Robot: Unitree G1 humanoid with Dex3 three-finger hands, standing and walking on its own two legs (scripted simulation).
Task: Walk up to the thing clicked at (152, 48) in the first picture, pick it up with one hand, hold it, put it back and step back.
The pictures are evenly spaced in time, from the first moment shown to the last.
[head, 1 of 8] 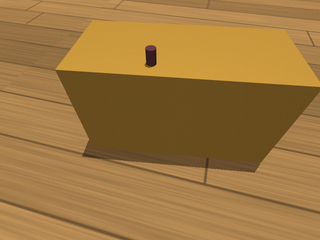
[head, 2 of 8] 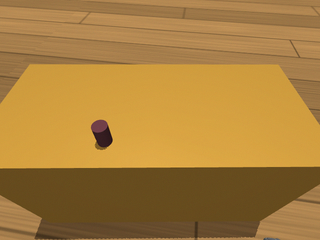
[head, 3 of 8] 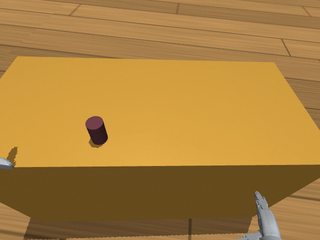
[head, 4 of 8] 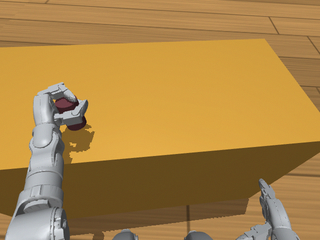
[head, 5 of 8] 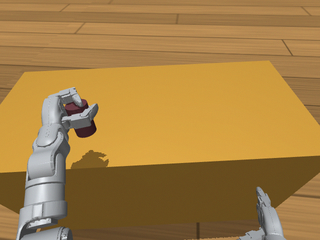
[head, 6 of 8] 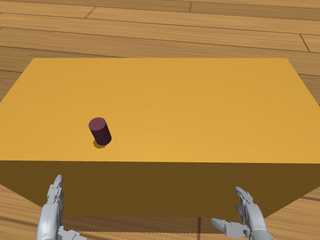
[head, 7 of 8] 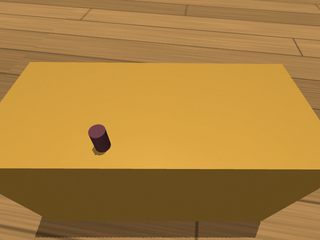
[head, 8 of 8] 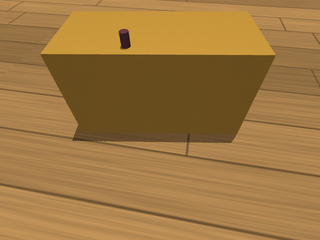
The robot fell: no
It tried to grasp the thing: yes
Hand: left
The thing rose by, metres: 0.22
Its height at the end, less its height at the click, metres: +0.00
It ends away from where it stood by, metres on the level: 0.02
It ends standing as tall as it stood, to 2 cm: yes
